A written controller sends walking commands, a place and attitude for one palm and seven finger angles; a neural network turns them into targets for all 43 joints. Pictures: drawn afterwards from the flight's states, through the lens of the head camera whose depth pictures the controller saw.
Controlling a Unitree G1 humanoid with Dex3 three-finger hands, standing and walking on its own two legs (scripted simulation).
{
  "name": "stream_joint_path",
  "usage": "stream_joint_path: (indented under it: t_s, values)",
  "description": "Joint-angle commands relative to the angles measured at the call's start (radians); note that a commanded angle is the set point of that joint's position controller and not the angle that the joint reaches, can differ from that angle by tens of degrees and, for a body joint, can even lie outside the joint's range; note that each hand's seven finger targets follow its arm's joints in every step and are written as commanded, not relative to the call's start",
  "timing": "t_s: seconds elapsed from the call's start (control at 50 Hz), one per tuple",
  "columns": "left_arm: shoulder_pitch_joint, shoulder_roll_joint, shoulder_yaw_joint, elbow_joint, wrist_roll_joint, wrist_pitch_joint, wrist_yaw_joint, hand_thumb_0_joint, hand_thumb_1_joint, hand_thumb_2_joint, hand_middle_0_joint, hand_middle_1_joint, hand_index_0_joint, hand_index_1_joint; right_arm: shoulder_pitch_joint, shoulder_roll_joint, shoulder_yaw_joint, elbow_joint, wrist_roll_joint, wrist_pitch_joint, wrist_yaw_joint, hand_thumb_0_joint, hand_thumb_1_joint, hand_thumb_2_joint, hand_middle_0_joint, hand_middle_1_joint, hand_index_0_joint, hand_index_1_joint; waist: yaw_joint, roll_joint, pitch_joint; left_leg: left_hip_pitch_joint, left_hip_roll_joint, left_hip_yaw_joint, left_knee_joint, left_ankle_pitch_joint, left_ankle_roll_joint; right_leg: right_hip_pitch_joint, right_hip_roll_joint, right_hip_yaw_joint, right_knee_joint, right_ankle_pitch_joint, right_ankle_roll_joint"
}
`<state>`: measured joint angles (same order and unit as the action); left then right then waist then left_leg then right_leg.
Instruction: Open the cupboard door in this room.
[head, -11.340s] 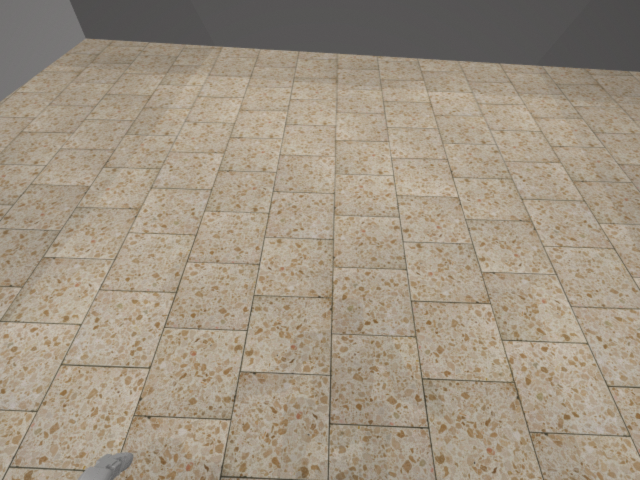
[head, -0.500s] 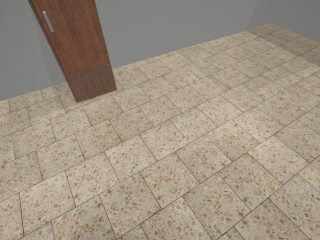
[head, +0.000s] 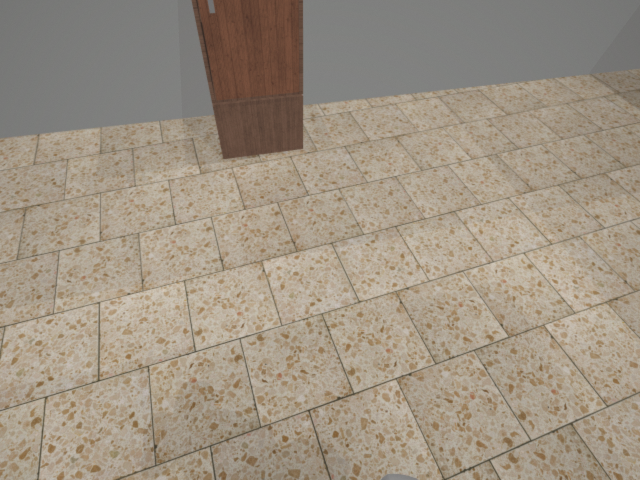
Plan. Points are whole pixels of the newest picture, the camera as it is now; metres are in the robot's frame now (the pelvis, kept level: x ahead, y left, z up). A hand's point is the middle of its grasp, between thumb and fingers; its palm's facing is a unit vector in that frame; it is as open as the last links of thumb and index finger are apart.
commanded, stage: turn or walk to find it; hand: left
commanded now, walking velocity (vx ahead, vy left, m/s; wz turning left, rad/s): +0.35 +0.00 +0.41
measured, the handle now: out of the picture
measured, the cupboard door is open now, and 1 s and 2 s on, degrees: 0 0 0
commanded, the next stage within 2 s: stand and wait in 1.38 s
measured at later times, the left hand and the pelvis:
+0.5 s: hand out of the picture -0.05 +0.13 -0.16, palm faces +0.30 -0.93 -0.23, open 7.4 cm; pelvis +0.04 -0.02 +0.00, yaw +14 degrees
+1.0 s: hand out of the picture +0.13 +0.27 -0.15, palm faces +0.42 -0.87 -0.26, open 7.4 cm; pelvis +0.08 +0.02 +0.00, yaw +25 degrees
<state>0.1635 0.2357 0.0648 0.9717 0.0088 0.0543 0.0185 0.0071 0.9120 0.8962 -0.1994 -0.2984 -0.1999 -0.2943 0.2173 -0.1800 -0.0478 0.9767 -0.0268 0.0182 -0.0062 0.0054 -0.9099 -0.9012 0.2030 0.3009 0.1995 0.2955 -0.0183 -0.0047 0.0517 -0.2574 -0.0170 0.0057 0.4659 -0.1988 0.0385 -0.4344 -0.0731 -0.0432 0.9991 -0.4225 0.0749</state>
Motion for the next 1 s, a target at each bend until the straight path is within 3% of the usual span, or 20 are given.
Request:
stream_joint_path:
  t_s: [0.0,0.06,0.1,0.12,0.14,0.16,0.2,0.26,0.3,0.38,0.52,0.56,0.58,0.6,0.62,0.64,0.72,0.78,0.88,0.98]
  values:
    - [-0.042,0.045,0.005,-0.096,0.004,-0.029,-0.009,0.0,0.9,0.9,-0.2,-0.3,-0.2,-0.3,0.075,-0.213,-0.055,-0.046,-0.004,-0.01,-0.009,0.0,-0.9,-0.9,0.2,0.3,0.2,0.3,-0.032,0.147,-0.089,0.144,0.265,-0.345,-0.177,-0.009,0.136,-0.047,0.007,0.016,-0.141,-0.046,0.003]
    - [0.013,0.047,0.005,-0.09,0.007,-0.042,-0.023,0.0,0.9,0.9,-0.2,-0.3,-0.2,-0.3,0.032,-0.22,-0.06,-0.062,-0.007,-0.007,-0.001,0.0,-0.9,-0.9,0.2,0.3,0.2,0.3,-0.006,0.183,-0.056,-0.005,0.229,-0.378,-0.199,-0.27,0.119,0.115,0.043,-0.023,-0.318,-0.046,-0.016]
    - [0.166,0.048,0.013,-0.042,0.012,-0.051,-0.03,0.0,0.9,0.9,-0.2,-0.3,-0.2,-0.3,-0.032,-0.21,-0.062,-0.08,-0.006,-0.003,0.0,0.0,-0.9,-0.9,0.2,0.3,0.2,0.3,0.071,0.14,-0.042,-0.21,0.16,-0.323,-0.132,-0.416,0.078,0.372,0.067,-0.073,-0.49,0.056,-0.027]
    - [0.268,0.084,0.025,-0.018,0.022,-0.058,-0.026,0.0,0.9,0.9,-0.2,-0.3,-0.2,-0.3,-0.056,-0.166,-0.056,-0.094,0.0,-0.002,0.0,0.0,-0.9,-0.9,0.2,0.3,0.2,0.3,0.116,0.005,-0.028,-0.392,0.073,-0.254,0.039,-0.462,0.03,0.538,0.003,-0.001,-0.62,0.021,-0.048]
    - [0.321,0.18,0.041,-0.015,0.04,-0.068,-0.01,0.0,0.9,0.9,-0.2,-0.3,-0.2,-0.3,-0.062,-0.074,-0.034,-0.124,0.015,-0.007,0.004,0.0,-0.9,-0.9,0.2,0.3,0.2,0.3,0.144,-0.327,-0.024,-0.61,-0.061,-0.056,0.401,-0.425,-0.04,0.613,-0.3,0.373,-0.807,-0.281,-0.137]
    - [0.276,0.189,0.025,-0.039,0.015,-0.07,0.002,0.0,0.9,0.9,-0.2,-0.3,-0.2,-0.3,-0.14,-0.125,-0.041,-0.151,-0.001,-0.013,0.013,0.0,-0.9,-0.9,0.2,0.3,0.2,0.3,0.138,-0.252,0.088,-0.614,0.006,-0.092,0.56,-0.348,-0.035,0.378,-0.429,0.528,-0.927,-0.425,-0.169]
    - [0.133,0.162,0.026,-0.068,0.009,-0.091,0.005,0.0,0.9,0.9,-0.2,-0.3,-0.2,-0.3,-0.065,-0.148,-0.06,-0.115,-0.008,0.01,0.031,0.0,-0.9,-0.9,0.2,0.3,0.2,0.3,0.035,-0.152,0.115,-0.492,0.047,-0.104,0.687,-0.187,-0.045,0.194,-0.37,0.425,-0.961,-0.38,-0.144]
    - [0.079,0.068,-0.005,-0.064,0.006,-0.107,0.006,0.0,0.9,0.9,-0.2,-0.3,-0.2,-0.3,0.027,-0.117,-0.054,-0.054,-0.006,0.027,0.041,0.0,-0.9,-0.9,0.2,0.3,0.2,0.3,-0.02,-0.116,0.13,-0.413,0.063,-0.054,0.751,-0.046,-0.078,0.173,-0.238,0.097,-0.875,0.029,-0.112]
    - [0.131,0.056,-0.009,-0.045,0.005,-0.11,0.008,0.0,0.9,0.9,-0.2,-0.3,-0.2,-0.3,0.044,-0.1,-0.049,-0.039,0.0,0.027,0.038,0.0,-0.9,-0.9,0.2,0.3,0.2,0.3,-0.01,-0.12,0.08,-0.422,0.055,-0.032,0.753,-0.015,-0.095,0.267,-0.211,0.001,-0.824,0.22,-0.118]
    - [0.228,0.054,-0.015,0.0,0.011,-0.107,0.014,0.0,0.9,0.9,-0.2,-0.3,-0.2,-0.3,-0.028,-0.091,-0.038,-0.056,0.004,0.031,0.034,0.0,-0.9,-0.9,0.2,0.3,0.2,0.3,0.025,-0.13,0.067,-0.427,0.071,-0.003,0.694,-0.033,-0.11,0.341,-0.237,-0.04,-0.758,0.472,-0.146]
    - [0.293,0.108,0.004,0.031,0.026,-0.081,0.019,0.0,0.9,0.9,-0.2,-0.3,-0.2,-0.3,-0.147,-0.058,-0.005,-0.089,0.011,0.01,0.034,0.0,-0.9,-0.9,0.2,0.3,0.2,0.3,0.078,-0.233,0.021,-0.247,0.054,0.119,0.25,-0.116,-0.077,0.42,-0.258,-0.117,-0.566,0.818,-0.15]
    - [0.272,0.125,0.01,0.028,0.022,-0.078,0.017,0.0,0.9,0.9,-0.2,-0.3,-0.2,-0.3,-0.077,-0.079,-0.01,-0.071,0.009,-0.004,0.025,0.0,-0.9,-0.9,0.2,0.3,0.2,0.3,0.038,-0.212,-0.036,-0.096,0.023,0.149,0.11,-0.051,-0.059,0.403,-0.256,-0.145,-0.442,0.887,-0.125]
    - [0.249,0.129,0.012,0.019,0.014,-0.076,0.016,0.0,0.9,0.9,-0.2,-0.3,-0.2,-0.3,0.018,-0.115,-0.02,-0.048,0.005,-0.012,0.021,0.0,-0.9,-0.9,0.2,0.3,0.2,0.3,-0.014,-0.159,-0.098,0.059,0.02,0.139,-0.015,0.087,-0.05,0.361,-0.239,-0.173,-0.289,0.848,-0.093]
    - [0.261,0.099,0.007,-0.003,0.003,-0.076,0.011,0.0,0.9,0.9,-0.2,-0.3,-0.2,-0.3,0.103,-0.204,-0.041,-0.03,0.0,-0.025,0.014,0.0,-0.9,-0.9,0.2,0.3,0.2,0.3,-0.047,0.042,-0.212,0.314,0.176,-0.019,-0.025,0.436,0.006,0.18,-0.163,-0.197,-0.078,0.563,-0.037]
    - [0.268,0.043,-0.012,-0.031,-0.008,-0.075,0.006,0.0,0.9,0.9,-0.2,-0.3,-0.2,-0.3,0.175,-0.298,-0.064,-0.013,0.013,-0.027,0.005,0.0,-0.9,-0.9,0.2,0.3,0.2,0.3,-0.063,0.292,-0.294,0.488,0.429,-0.344,0.025,0.983,0.156,-0.09,-0.036,-0.127,0.142,-0.23,0.008]
    - [0.2,0.065,-0.01,-0.053,-0.004,-0.058,0.018,0.0,0.9,0.9,-0.2,-0.3,-0.2,-0.3,0.208,-0.309,-0.062,0.005,0.029,-0.017,0.001,0.0,-0.9,-0.9,0.2,0.3,0.2,0.3,-0.076,0.202,-0.301,0.411,0.448,-0.267,0.014,0.964,0.193,-0.043,-0.052,-0.028,0.196,-0.273,-0.014]
    - [0.094,0.049,0.003,-0.04,0.001,-0.045,0.01,0.0,0.9,0.9,-0.2,-0.3,-0.2,-0.3,0.022,-0.187,-0.038,-0.031,0.011,-0.026,-0.018,0.0,-0.9,-0.9,0.2,0.3,0.2,0.3,-0.024,0.157,-0.113,0.181,0.311,-0.185,-0.055,0.69,0.147,-0.073,-0.075,0.02,0.162,-0.098,0.001]
    - [0.119,0.036,0.006,-0.036,0.004,-0.032,0.003,0.0,0.9,0.9,-0.2,-0.3,-0.2,-0.3,-0.019,-0.181,-0.035,-0.049,0.01,-0.032,-0.013,0.0,-0.9,-0.9,0.2,0.3,0.2,0.3,0.013,0.114,-0.097,0.089,0.269,-0.149,-0.103,0.541,0.124,-0.028,-0.05,0.008,0.129,-0.003,0.009]
    - [0.045,0.04,0.009,-0.082,0.008,-0.015,0.002,0.0,0.9,0.9,-0.2,-0.3,-0.2,-0.3,-0.033,-0.189,-0.046,-0.069,0.003,-0.021,-0.003,0.0,-0.9,-0.9,0.2,0.3,0.2,0.3,0.012,0.136,-0.044,0.009,0.26,-0.207,-0.163,0.272,0.131,-0.027,-0.036,0.013,0.025,0.031,0.015]
    - [-0.019,0.041,0.004,-0.133,0.005,-0.024,0.002,0.0,0.9,0.9,-0.2,-0.3,-0.2,-0.3,-0.018,-0.201,-0.058,-0.079,-0.004,-0.008,0.001,0.0,-0.9,-0.9,0.2,0.3,0.2,0.3,-0.001,0.162,-0.045,-0.013,0.243,-0.283,-0.136,0.244,0.132,0.06,0.007,0.001,-0.183,0.003,0.002]
